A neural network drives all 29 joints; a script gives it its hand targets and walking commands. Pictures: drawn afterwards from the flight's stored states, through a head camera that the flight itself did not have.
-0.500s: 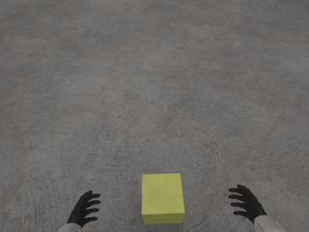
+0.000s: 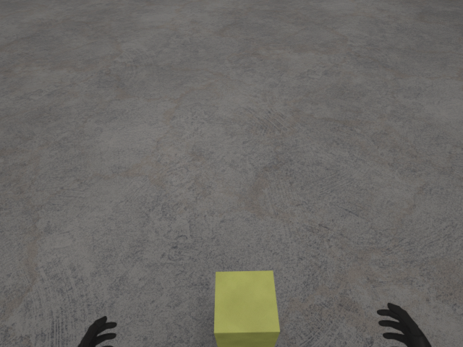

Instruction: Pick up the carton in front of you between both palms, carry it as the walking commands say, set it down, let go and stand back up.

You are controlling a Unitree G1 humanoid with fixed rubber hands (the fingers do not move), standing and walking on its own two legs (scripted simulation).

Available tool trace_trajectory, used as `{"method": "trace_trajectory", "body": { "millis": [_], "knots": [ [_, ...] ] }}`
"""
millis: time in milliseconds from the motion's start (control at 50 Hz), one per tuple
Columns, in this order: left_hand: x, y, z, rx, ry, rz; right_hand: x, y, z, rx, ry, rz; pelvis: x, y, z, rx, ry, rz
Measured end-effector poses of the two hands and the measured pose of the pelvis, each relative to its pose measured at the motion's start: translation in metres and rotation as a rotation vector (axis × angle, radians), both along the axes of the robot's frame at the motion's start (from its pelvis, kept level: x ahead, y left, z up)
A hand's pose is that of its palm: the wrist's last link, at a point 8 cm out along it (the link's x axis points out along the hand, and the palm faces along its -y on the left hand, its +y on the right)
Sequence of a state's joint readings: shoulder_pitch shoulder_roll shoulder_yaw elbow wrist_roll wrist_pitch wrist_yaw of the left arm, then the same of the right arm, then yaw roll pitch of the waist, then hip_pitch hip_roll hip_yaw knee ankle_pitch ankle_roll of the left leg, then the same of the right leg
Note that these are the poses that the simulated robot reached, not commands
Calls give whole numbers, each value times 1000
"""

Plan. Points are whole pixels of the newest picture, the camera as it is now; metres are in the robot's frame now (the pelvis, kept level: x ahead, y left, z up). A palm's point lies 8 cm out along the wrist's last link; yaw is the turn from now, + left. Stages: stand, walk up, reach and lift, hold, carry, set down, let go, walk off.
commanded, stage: stand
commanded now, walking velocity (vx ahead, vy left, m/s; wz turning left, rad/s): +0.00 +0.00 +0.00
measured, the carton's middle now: (245, 311) +0.37 -0.01 -0.65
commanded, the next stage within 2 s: none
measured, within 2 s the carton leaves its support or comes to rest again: neither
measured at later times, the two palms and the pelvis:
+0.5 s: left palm out of the picture +0.08 +0.29 -0.10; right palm out of the picture +0.09 -0.28 -0.09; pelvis -0.02 +0.00 +0.00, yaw +0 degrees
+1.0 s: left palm out of the picture +0.05 +0.29 -0.10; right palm out of the picture +0.05 -0.29 -0.10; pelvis -0.03 +0.00 +0.01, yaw +1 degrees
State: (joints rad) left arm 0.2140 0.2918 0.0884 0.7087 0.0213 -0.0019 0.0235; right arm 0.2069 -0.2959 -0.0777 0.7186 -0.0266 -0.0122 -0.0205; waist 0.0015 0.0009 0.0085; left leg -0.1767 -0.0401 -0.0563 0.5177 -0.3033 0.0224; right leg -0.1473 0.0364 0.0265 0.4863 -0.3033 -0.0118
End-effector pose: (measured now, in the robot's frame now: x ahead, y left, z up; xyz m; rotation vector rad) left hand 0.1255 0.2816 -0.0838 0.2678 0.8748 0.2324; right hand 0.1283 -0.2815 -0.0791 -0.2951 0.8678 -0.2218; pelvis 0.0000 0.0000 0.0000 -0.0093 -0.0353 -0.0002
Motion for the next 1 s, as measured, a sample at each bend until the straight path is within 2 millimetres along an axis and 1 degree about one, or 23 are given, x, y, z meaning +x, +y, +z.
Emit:
{"method": "trace_trajectory", "body": {
  "millis": [220,480,700,1000],
  "knots": [
    [-20,-2,-10,-15,62,4,-16,8,-9,14,53,0,-5,2,1,1,-12,4],
    [-42,4,-14,-7,113,19,-40,3,-14,5,111,-17,-15,3,4,2,-26,8],
    [-61,6,-18,-7,161,27,-59,0,-19,6,162,-30,-22,3,6,4,-29,10],
    [-77,5,-20,-2,203,37,-74,-4,-23,7,206,-38,-28,0,7,7,-28,13]
  ]
}}
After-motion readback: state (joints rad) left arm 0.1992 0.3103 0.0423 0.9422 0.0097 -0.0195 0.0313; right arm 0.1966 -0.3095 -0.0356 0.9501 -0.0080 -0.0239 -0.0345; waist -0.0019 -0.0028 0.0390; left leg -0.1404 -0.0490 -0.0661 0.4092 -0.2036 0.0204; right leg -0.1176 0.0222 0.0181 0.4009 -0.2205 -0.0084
